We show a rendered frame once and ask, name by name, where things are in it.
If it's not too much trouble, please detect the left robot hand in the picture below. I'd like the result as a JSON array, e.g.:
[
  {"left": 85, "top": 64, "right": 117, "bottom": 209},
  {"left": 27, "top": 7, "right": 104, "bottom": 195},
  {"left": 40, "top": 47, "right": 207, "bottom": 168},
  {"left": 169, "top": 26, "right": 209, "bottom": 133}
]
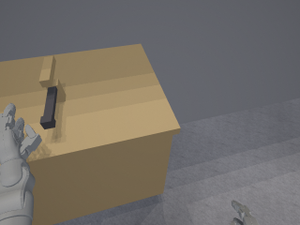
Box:
[{"left": 0, "top": 103, "right": 42, "bottom": 165}]

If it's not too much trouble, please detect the counter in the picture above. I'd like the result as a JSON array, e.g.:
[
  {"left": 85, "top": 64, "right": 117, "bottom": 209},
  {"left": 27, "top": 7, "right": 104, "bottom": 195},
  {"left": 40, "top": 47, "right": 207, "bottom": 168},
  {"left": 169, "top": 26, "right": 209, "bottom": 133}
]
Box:
[{"left": 0, "top": 43, "right": 181, "bottom": 225}]

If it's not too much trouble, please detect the right robot hand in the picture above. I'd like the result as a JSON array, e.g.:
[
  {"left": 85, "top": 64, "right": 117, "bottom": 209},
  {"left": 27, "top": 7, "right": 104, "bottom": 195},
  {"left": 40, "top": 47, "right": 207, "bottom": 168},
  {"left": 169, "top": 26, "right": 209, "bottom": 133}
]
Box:
[{"left": 231, "top": 201, "right": 260, "bottom": 225}]

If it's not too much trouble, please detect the robot left forearm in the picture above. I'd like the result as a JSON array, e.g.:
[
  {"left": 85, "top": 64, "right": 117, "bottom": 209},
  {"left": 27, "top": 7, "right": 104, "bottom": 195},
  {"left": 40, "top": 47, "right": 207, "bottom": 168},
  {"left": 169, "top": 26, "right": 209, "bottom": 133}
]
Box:
[{"left": 0, "top": 158, "right": 36, "bottom": 225}]

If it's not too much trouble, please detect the tap lever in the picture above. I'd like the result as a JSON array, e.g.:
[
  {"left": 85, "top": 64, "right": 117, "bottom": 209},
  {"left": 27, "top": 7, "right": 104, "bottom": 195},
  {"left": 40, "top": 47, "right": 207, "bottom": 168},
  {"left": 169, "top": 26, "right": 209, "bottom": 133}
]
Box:
[{"left": 39, "top": 86, "right": 58, "bottom": 129}]

